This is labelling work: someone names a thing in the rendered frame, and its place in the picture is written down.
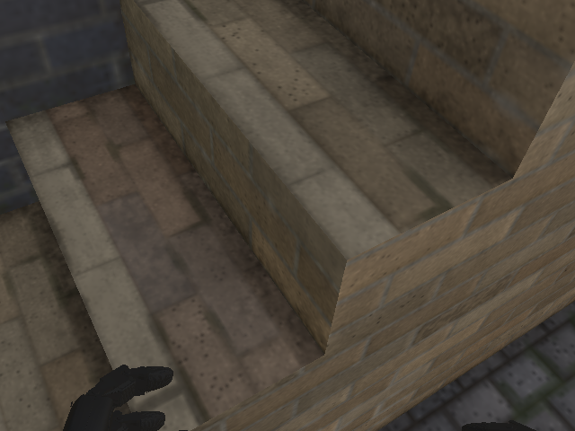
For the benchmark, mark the left robot hand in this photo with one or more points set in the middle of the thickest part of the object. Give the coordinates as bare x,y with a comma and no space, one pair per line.
94,410

